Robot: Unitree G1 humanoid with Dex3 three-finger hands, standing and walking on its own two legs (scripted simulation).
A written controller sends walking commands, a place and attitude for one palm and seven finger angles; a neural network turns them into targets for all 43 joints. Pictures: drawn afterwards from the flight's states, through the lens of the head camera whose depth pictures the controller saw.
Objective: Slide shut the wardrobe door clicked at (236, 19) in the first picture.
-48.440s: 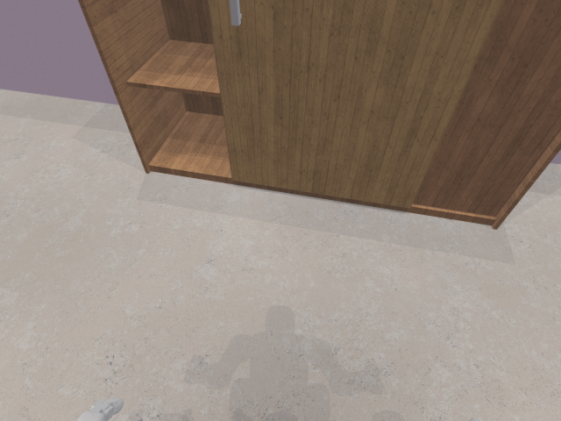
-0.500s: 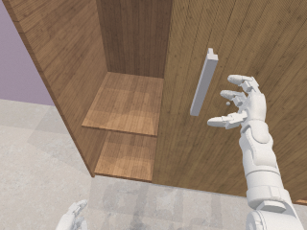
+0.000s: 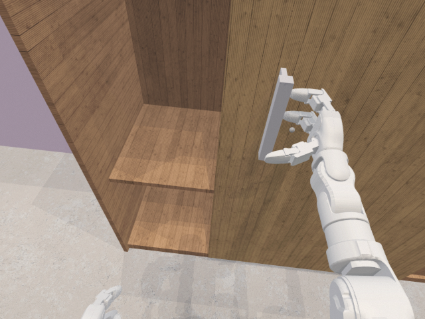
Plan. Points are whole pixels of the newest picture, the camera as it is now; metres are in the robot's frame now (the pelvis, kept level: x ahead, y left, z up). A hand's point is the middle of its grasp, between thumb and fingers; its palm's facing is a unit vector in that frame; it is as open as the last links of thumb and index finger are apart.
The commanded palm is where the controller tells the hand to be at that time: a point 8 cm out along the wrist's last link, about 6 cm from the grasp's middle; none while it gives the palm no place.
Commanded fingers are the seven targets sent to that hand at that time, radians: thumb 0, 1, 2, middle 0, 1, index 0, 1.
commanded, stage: feel for the door with the fingertips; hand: right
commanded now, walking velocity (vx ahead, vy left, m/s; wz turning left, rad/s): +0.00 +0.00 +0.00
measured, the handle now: (272, 117) +0.48 -0.07 +0.15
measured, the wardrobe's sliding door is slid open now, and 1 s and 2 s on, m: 0.38 0.38 0.38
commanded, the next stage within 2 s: slide the fingers in behind the handle in 0.32 s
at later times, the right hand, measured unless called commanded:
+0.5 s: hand (281, 129) +0.43 -0.09 +0.16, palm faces +0.02 +1.00 +0.00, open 13.7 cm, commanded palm +0.40 -0.14 +0.15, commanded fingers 0.00 0.50 -0.30 0.30 1.20 0.30 1.20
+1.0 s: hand (273, 136) +0.42 -0.07 +0.15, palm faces +0.00 +1.00 -0.01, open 14.0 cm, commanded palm +0.39 -0.12 +0.15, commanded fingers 0.00 0.50 -0.30 0.30 1.20 0.30 1.20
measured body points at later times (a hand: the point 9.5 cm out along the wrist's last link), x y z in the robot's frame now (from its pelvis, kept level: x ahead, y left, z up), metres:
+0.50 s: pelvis +0.00 +0.01 +0.00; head +0.01 +0.03 +0.45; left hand +0.10 +0.25 -0.12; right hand +0.43 -0.14 +0.16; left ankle -0.02 +0.13 -0.73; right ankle +0.01 -0.13 -0.73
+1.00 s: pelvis +0.00 +0.00 +0.00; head +0.01 +0.02 +0.45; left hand +0.11 +0.24 -0.12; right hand +0.41 -0.12 +0.15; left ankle -0.02 +0.13 -0.73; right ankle +0.01 -0.13 -0.73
